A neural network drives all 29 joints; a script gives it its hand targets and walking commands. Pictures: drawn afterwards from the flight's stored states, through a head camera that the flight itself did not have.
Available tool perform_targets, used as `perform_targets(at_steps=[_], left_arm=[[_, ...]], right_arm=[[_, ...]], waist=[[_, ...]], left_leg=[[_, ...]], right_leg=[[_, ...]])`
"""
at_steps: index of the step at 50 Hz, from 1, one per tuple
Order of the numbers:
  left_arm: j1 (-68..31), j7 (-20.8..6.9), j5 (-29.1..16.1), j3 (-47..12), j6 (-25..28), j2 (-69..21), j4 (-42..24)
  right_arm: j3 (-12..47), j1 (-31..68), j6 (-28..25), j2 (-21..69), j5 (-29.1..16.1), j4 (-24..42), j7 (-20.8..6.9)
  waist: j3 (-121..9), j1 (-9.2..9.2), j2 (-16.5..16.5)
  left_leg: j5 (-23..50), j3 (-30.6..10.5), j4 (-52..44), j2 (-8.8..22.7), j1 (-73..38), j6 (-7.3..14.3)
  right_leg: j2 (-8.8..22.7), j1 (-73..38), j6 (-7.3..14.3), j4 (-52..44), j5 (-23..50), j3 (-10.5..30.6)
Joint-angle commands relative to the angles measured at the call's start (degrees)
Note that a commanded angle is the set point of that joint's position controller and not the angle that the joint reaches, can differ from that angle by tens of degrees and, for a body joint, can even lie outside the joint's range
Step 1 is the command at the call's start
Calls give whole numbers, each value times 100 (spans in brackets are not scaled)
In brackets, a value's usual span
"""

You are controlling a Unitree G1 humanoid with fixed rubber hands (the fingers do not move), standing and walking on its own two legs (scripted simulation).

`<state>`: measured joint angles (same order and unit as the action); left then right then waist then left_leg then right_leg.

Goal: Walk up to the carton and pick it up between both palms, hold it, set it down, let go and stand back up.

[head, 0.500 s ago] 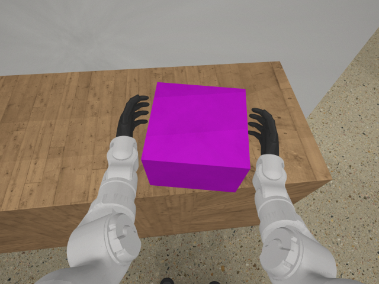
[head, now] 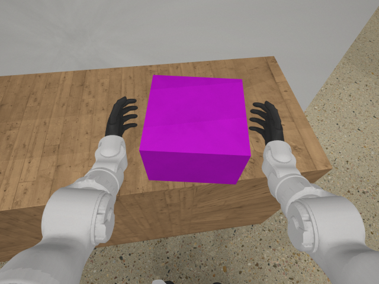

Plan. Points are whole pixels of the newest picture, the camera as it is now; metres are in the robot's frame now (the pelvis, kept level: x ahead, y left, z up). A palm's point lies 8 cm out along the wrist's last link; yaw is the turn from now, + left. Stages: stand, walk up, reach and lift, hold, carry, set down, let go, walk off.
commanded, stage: set down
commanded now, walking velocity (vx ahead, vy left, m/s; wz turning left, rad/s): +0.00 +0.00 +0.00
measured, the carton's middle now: (194, 130) +0.47 +0.01 -0.02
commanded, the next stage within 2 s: none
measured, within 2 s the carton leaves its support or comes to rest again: neither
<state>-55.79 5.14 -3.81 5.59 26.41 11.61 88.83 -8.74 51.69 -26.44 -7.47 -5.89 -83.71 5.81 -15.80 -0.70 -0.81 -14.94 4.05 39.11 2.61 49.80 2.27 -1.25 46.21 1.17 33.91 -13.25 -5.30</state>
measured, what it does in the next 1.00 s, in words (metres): stands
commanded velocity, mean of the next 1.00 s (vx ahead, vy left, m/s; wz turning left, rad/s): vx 0.00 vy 0.00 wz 0.00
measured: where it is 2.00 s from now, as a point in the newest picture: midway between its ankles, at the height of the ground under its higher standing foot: outside the picture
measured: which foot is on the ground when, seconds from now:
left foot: down 0.00-1.00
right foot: down 0.00-1.00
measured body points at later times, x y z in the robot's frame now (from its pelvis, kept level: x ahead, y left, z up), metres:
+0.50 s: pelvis -0.02 -0.02 -0.01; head +0.06 -0.01 +0.43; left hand +0.46 +0.19 +0.10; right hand +0.46 -0.22 +0.10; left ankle +0.02 +0.09 -0.71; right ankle +0.01 -0.11 -0.71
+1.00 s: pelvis +0.00 -0.02 +0.03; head +0.02 +0.00 +0.48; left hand +0.43 +0.22 +0.14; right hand +0.43 -0.21 +0.13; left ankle +0.02 +0.09 -0.71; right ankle +0.01 -0.11 -0.71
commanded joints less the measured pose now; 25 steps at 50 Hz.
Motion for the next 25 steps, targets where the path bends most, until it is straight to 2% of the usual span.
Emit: perform_targets(at_steps=[1, 2, 7, 11, 12, 19, 25], left_arm=[[-2758, -69, -622, -605, 205, 868, -638], [-2727, -89, -727, -690, 160, 889, -627], [-2946, -220, -1324, -1216, -117, 1033, -574], [-3213, -290, -1679, -1487, -295, 1233, -731], [-3226, -305, -1709, -1510, -344, 1267, -814], [-3390, -429, -1662, -1267, -773, 1732, -1266], [-3259, -558, -1444, -1036, -1099, 1825, -1222]], right_arm=[[259, 2646, -108, -1406, -482, 628, -137], [373, 2649, -38, -1458, -618, 609, -174], [914, 2890, 365, -1704, -1305, 464, -397], [1226, 3195, 657, -1830, -1658, 830, -571], [1304, 3243, 723, -1847, -1738, 1014, -596], [1531, 3402, 1145, -2000, -1953, 1640, -508], [1675, 3211, 1495, -1875, -2037, 1569, -290]], waist=[[-4000, -130, -563], [-3894, -82, -526], [-3481, -103, -357], [-3419, -29, -167], [-3442, 22, -97], [-3960, 59, 284], [-3467, 37, 274]], left_leg=[[2992, -484, 382, 32, -3551, -771], [2800, -482, 347, 25, -3452, -757], [1941, -541, 162, 28, -2945, -625], [1362, -544, 31, -6, -2533, -484], [1308, -504, 19, -34, -2410, -453], [1452, -311, -75, -222, -1886, -304], [1219, -236, -371, -314, -1622, -244]], right_leg=[[-171, -380, -58, 131, 1488, 72], [-176, -359, -49, 129, 1355, 76], [-138, -326, -58, 174, 835, 116], [-70, -374, -98, 176, 520, 172], [-53, -524, -129, 181, 559, 209], [84, -1851, -305, 185, 1471, 469], [206, -2539, -356, -27, 1718, 676]])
